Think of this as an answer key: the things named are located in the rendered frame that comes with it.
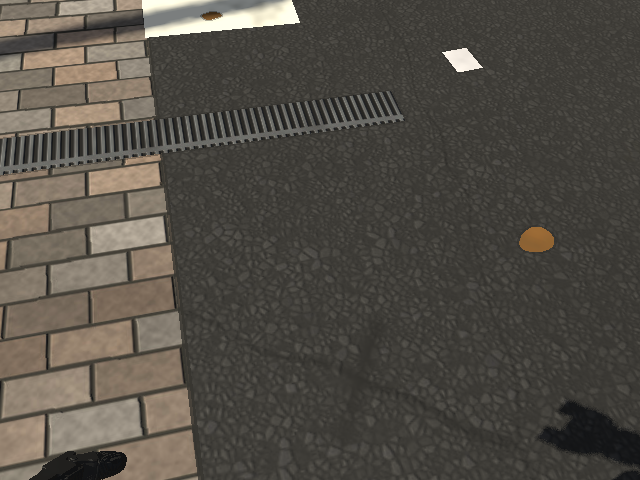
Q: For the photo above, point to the robot left hand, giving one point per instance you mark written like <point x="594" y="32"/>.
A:
<point x="87" y="466"/>

